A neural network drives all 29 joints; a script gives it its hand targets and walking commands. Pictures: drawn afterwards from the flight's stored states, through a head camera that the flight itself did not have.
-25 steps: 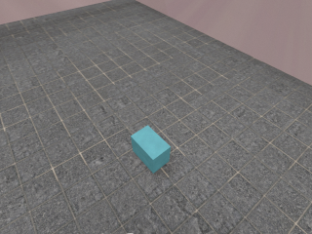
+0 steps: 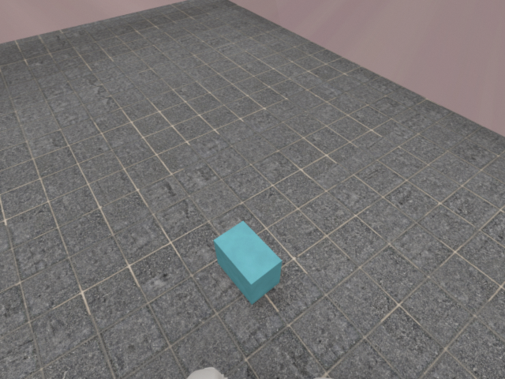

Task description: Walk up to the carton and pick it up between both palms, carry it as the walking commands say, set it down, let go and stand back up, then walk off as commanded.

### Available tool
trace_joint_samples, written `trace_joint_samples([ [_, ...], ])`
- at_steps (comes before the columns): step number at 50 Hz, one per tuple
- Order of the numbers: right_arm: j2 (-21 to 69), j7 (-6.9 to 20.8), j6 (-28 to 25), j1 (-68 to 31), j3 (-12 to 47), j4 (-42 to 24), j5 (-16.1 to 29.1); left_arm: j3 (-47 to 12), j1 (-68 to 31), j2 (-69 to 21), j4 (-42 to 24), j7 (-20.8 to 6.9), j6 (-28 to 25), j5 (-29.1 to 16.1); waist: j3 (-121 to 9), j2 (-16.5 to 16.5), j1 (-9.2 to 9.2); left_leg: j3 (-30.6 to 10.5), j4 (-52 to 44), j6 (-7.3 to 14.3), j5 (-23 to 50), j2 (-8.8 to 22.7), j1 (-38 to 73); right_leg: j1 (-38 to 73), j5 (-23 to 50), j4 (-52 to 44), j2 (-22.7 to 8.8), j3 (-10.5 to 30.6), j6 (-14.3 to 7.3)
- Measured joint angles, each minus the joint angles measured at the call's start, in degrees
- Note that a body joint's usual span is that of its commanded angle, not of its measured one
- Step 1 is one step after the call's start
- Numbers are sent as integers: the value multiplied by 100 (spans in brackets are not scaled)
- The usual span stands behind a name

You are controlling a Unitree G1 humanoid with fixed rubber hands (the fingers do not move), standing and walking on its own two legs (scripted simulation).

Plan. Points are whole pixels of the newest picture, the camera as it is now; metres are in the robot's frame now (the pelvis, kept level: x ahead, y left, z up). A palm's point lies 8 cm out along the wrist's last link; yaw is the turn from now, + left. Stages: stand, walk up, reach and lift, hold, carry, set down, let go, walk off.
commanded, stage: walk up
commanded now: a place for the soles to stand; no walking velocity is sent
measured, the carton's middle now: (247, 261) +0.66 +0.03 -0.65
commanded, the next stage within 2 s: none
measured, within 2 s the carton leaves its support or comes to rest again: neither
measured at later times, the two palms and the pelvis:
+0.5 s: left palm out of the picture +0.14 +0.30 -0.11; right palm out of the picture +0.13 -0.32 -0.10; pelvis +0.08 +0.00 +0.00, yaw +0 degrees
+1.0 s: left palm out of the picture +0.16 +0.30 -0.11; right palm (463, 374) +0.15 -0.32 -0.10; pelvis +0.09 +0.00 +0.00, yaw +0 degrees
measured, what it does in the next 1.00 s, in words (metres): steps on the spot: left foot, then right foot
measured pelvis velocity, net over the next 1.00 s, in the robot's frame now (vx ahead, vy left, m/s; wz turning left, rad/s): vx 0.09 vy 0.00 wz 0.01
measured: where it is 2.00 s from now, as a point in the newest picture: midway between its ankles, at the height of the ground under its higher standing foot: outside the picture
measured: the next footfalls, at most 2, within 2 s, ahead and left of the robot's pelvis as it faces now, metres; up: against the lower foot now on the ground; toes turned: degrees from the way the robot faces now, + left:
left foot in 0.06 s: +0.15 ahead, +0.13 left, +0.00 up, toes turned +2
right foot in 0.36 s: +0.17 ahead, -0.14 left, +0.00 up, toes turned -3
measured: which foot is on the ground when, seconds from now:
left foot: up 0.00-0.04, down 0.06-1.00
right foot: down 0.00-0.06, up 0.08-0.34, down 0.36-1.00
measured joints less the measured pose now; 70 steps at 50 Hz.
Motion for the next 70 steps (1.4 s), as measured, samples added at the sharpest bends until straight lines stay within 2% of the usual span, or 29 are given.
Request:
trace_joint_samples([
  [3, -36, 30, -10, 44, -1, -3, 0, 0, -1, -3, 0, 0, 94, 0, -154, 16, -6, 191, -976, 0, 128, 18, 155, 33, -193, 71, 4, -8, 8],
  [5, -40, -2, -35, 92, -3, 4, 0, 2, -12, 0, 8, 7, 182, 0, -168, -34, -7, 274, -1001, -6, 546, 4, 203, -115, -533, 658, -5, 18, -51],
  [7, 47, -59, -35, 155, -1, 8, 1, 1, -29, 1, 0, 18, 245, 0, -209, -129, -8, 340, -992, -9, 537, -19, 260, -402, -585, 1260, 21, 42, -52],
  [9, 115, -93, -34, 193, 0, 18, 0, 0, -38, 3, -4, 18, 190, 0, -209, -186, -5, 356, -1104, -9, 511, -23, 347, -619, -586, 1425, 23, 48, -52],
  [15, 147, -108, -34, 201, 0, 17, 0, 0, -37, 6, -3, 18, 168, 0, -84, -224, -1, 311, -1208, -9, 427, -35, 483, -876, -485, 1221, 21, 54, -52],
  [19, 149, -115, 12, 164, -1, 22, 0, 1, -36, 11, -4, 113, 62, 0, -46, -222, 1, 259, -907, -19, 236, -75, 420, -413, 96, 64, 22, 88, -38],
  [21, 179, -146, 111, 68, 0, 19, 0, 0, -37, -21, -1, 122, 51, 0, 2, -131, 0, 131, -734, -19, -62, -86, 377, -376, 159, 122, 57, 48, 100],
  [23, 205, -148, 119, -1, 0, 17, 0, 0, -37, -22, -1, 137, 64, 0, 4, -113, -2, 83, -715, -19, -202, -93, 362, -345, 117, 121, 53, 47, 100],
  [25, 201, -148, 119, -13, 0, 18, 0, 0, -38, -23, -1, 137, 111, 0, -42, -87, -5, 69, -966, -19, -131, -92, 419, -343, 84, 121, 54, 43, 145],
  [26, 208, -148, 119, -14, 0, 26, 0, 0, -38, -23, 0, 137, 140, 0, -66, -90, -3, 72, -1086, -22, 200, -93, 441, -341, 72, 121, 53, 45, 173],
  [30, 238, -148, 118, -16, -1, 80, 0, 0, -38, -22, -3, 138, 237, 0, -194, -104, -3, 73, -1117, -76, 314, -86, 443, -331, -184, 125, 64, 49, 139],
  [32, 243, -155, 118, -25, 0, 80, 0, 0, -38, -22, -5, 142, 181, 0, -213, -121, -2, 74, -1116, -114, 277, -88, 447, -329, 17, 102, 63, 49, 74],
  [36, 271, -164, 118, -79, -1, 80, 0, 0, -38, -22, -3, 143, 49, 0, -234, -133, -2, 67, -1114, -145, 269, -86, 447, -316, -24, 97, 59, 49, 189],
  [58, 257, -167, 118, -102, -1, 85, 0, 0, -38, -22, -3, 143, 226, 0, -295, -128, -3, 54, -1113, -146, 256, -93, 451, -306, -47, 97, 59, 43, 165],
  [61, 233, -280, 118, -68, -4, 86, 0, 10, -39, -16, -119, 26, 329, 0, -281, -127, -2, -12, -1114, -146, 254, -99, 451, -274, -118, 103, 60, -16, 141],
  [65, 39, -460, 68, 29, -5, 85, 0, 17, -45, -17, -314, -154, 550, 0, -227, -128, -3, -165, -1114, -146, 224, -117, 451, -253, -674, 262, 99, -96, 39],
  [67, -64, -538, 12, 136, -5, 86, 0, 38, -100, -2, -426, -177, 619, 0, -144, -152, -6, -290, -1113, -145, 221, -136, 453, -358, -957, 611, 108, -93, 25],
  [70, -122, -639, -38, 272, -2, 86, 0, 79, -239, 105, -589, -179, 669, 0, 27, -297, -6, -488, -1113, -145, 221, -137, 453, -704, -941, 1155, 106, 18, 26],
])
